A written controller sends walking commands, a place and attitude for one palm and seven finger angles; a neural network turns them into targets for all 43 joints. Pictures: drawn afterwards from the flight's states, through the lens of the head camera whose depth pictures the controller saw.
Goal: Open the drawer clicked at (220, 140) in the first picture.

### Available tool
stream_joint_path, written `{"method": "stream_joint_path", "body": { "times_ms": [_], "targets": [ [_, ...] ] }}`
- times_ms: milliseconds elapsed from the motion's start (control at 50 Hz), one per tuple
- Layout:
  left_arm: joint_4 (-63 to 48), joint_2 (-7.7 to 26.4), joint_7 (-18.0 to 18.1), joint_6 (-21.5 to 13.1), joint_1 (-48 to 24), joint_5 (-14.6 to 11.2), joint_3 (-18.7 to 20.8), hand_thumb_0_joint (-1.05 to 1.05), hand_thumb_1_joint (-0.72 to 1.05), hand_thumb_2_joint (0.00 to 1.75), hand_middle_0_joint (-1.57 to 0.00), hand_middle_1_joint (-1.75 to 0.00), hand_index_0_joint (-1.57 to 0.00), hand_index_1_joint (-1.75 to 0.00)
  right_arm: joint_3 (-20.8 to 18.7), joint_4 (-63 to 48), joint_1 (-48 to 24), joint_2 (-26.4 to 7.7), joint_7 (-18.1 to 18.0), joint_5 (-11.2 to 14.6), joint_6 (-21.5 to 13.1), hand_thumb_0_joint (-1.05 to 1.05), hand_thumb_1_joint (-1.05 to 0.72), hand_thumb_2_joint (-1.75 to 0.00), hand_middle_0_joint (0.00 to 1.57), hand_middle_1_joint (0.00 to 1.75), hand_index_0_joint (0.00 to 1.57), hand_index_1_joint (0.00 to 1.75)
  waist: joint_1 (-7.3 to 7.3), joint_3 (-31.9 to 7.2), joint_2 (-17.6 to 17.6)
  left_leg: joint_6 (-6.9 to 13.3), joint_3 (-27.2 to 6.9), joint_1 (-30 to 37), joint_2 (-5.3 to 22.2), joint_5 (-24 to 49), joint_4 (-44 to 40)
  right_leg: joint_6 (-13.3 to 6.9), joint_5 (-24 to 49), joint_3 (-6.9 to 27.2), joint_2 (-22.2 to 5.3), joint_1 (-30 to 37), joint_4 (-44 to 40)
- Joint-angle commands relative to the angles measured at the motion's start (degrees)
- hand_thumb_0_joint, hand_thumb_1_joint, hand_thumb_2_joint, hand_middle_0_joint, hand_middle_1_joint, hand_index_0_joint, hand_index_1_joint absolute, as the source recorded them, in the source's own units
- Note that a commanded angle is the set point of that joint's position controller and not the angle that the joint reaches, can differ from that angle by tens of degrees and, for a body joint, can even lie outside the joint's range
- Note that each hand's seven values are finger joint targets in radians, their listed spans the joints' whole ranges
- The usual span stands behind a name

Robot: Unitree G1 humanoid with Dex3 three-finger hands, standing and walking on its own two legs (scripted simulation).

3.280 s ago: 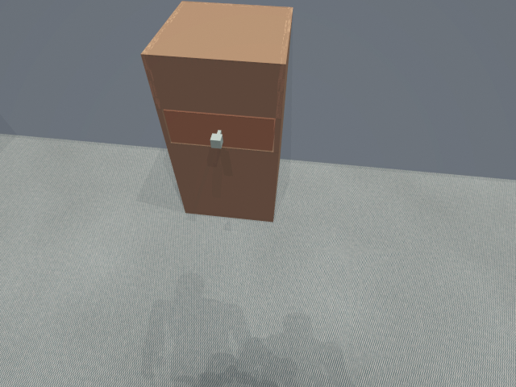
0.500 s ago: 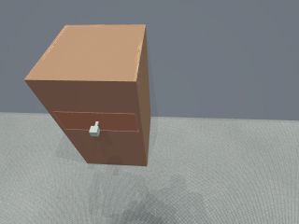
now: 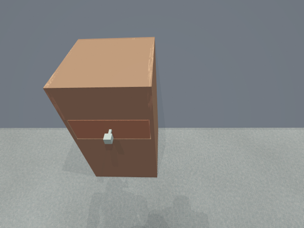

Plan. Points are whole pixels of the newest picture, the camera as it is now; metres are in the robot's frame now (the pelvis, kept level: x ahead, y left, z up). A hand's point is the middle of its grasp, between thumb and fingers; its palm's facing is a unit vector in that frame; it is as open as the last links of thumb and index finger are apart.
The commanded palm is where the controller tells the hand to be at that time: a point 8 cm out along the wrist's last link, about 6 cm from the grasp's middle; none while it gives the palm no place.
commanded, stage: come to a stop and stand still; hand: left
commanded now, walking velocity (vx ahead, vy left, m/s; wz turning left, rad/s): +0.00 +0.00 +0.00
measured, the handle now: (109, 135) +0.57 +0.26 -0.23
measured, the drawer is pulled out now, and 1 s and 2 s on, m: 0.00 0.00 0.00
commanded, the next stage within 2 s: look again from close up in 0.16 s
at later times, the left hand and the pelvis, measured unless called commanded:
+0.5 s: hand out of the picture +0.00 +0.13 -0.17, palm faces +0.03 -0.99 -0.17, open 7.3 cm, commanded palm none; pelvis +0.02 -0.02 +0.00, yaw +0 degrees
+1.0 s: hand out of the picture +0.02 +0.12 -0.17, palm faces +0.07 -0.98 -0.20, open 7.3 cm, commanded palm none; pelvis +0.04 -0.05 +0.00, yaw +1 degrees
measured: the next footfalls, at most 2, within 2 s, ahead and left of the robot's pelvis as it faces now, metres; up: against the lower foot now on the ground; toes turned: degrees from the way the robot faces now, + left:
left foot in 1.70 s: +0.09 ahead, +0.14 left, +0.00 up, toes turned -5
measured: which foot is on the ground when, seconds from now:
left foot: down 0.00-1.00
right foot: down 0.00-1.00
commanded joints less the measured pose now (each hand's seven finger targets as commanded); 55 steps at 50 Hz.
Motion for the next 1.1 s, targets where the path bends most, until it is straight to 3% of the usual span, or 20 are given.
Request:
{"method": "stream_joint_path", "body": {
  "times_ms": [0, 100, 240, 280, 420, 680, 840, 940, 980, 1040, 1080],
  "targets": [
    [-1.3, 3.9, 0.0, -0.9, 2.7, 0.1, 0.3, 0.00, 0.90, 0.90, -0.20, -0.30, -0.20, -0.30, -1.3, -2.3, 2.0, -6.1, -0.8, 0.0, -1.8, 0.00, -0.90, -0.90, 0.20, 0.30, 0.20, 0.30, 0.78, 7.0, -1.8, 2.1, -10.9, -10.7, 8.5, -9.2, -14.6, -2.1, -0.9, 2.0, -1.2, 2.5, -3.5],
    [-0.4, 3.7, 0.1, -1.4, 3.2, -0.1, 0.1, 0.00, 0.90, 0.90, -0.20, -0.30, -0.20, -0.30, -0.9, -0.3, 3.1, -4.8, -0.8, 0.2, -2.1, 0.00, -0.90, -0.90, 0.20, 0.30, 0.20, 0.30, 0.35, 5.0, -3.6, 1.8, -8.9, -7.2, 7.7, -3.1, -12.0, -2.0, 0.7, 3.4, -2.2, 2.5, -5.3],
    [1.1, 3.0, 0.3, -1.9, 4.0, -0.1, 0.1, 0.00, 0.90, 0.90, -0.20, -0.30, -0.20, -0.30, -0.7, 2.2, 3.8, -3.5, -1.1, 0.4, -2.6, 0.00, -0.90, -0.90, 0.20, 0.30, 0.20, 0.30, 0.20, 2.8, -2.5, 1.3, -6.4, -3.0, 7.2, 6.4, -9.0, -2.2, 4.9, 4.4, -2.9, 2.6, -5.7],
    [1.6, 3.0, 0.3, -2.1, 4.3, -0.2, 0.0, 0.00, 0.90, 0.90, -0.20, -0.30, -0.20, -0.30, -0.6, 2.6, 3.7, -3.3, -1.2, 0.5, -2.6, 0.00, -0.90, -0.90, 0.20, 0.30, 0.20, 0.30, 0.05, 2.4, -3.7, 1.0, -5.8, -2.0, 7.0, 8.0, -7.8, -2.3, 6.8, 4.6, -3.2, 2.8, -6.1],
    [2.4, 2.5, 0.3, -2.1, 4.4, -0.1, -0.1, 0.00, 0.90, 0.90, -0.20, -0.30, -0.20, -0.30, -0.6, 3.7, 3.4, -2.4, -1.4, 0.5, -2.2, 0.00, -0.90, -0.90, 0.20, 0.30, 0.20, 0.30, -0.11, 5.0, -2.3, 0.4, -5.1, -2.4, 6.8, 8.0, -7.4, -2.7, 7.5, 5.3, -3.2, 2.3, -7.3],
    [2.4, 3.2, 0.3, -2.5, 4.3, -0.3, 0.1, 0.00, 0.90, 0.90, -0.20, -0.30, -0.20, -0.30, -0.7, 4.7, 3.0, -2.4, -1.6, 0.5, -2.1, 0.00, -0.90, -0.90, 0.20, 0.30, 0.20, 0.30, -0.11, 2.4, -3.6, -0.4, -4.5, -0.3, 6.8, 10.8, -6.4, -3.1, 13.2, 4.9, -3.8, 5.4, -8.5],
    [2.0, 3.4, 0.4, -2.3, 4.2, -0.4, 0.3, 0.00, 0.90, 0.90, -0.20, -0.30, -0.20, -0.30, -0.6, 5.1, 3.0, -2.1, -1.6, 0.4, -1.7, 0.00, -0.90, -0.90, 0.20, 0.30, 0.20, 0.30, 0.01, 4.4, -3.5, -0.7, -4.4, -0.9, 6.8, 9.7, -6.8, -3.2, 11.5, 4.9, -3.6, 5.2, -9.7],
    [1.0, 5.7, 0.7, -2.3, 4.2, -0.2, 1.5, 0.00, 0.90, 0.90, -0.20, -0.30, -0.20, -0.30, -0.9, 4.1, 2.9, -2.8, -1.3, 0.4, -0.9, 0.00, -0.90, -0.90, 0.20, 0.30, 0.20, 0.30, 0.63, 3.5, -3.9, -1.5, -2.7, -3.3, 5.2, 6.5, -3.9, -4.9, 11.2, 8.2, -7.2, 6.8, -10.1],
    [0.6, 7.0, 0.8, -2.2, 4.4, -0.1, 2.2, 0.00, 0.90, 0.90, -0.20, -0.30, -0.20, -0.30, -1.3, 3.3, 2.8, -2.8, -1.2, 0.4, -0.5, 0.00, -0.90, -0.90, 0.20, 0.30, 0.20, 0.30, 0.78, 2.1, -6.4, -1.8, -1.8, -4.3, 4.5, 4.1, -1.4, -6.1, 11.7, 10.5, -9.8, 7.9, -11.1],
    [-0.2, 8.3, 1.1, -1.8, 4.3, 0.3, 3.2, 0.00, 0.90, 0.90, -0.20, -0.30, -0.20, -0.30, -1.8, 2.2, 2.2, -2.6, -1.0, 0.4, 0.0, 0.00, -0.90, -0.90, 0.20, 0.30, 0.20, 0.30, 1.27, 3.6, -10.6, -2.1, -1.0, -7.2, 4.1, -1.7, 2.5, -8.5, 11.6, 14.5, -14.4, 7.1, -13.2],
    [-0.6, 8.6, 1.3, -1.7, 4.3, 0.5, 3.7, 0.00, 0.90, 0.90, -0.20, -0.30, -0.20, -0.30, -2.1, 1.5, 1.6, -2.7, -0.8, 0.4, 0.1, 0.00, -0.90, -0.90, 0.20, 0.30, 0.20, 0.30, 1.55, 3.9, -10.6, -2.1, -1.2, -8.0, 4.4, -3.8, 3.7, -10.2, 12.7, 15.4, -16.4, 6.0, -13.0]
  ]
}}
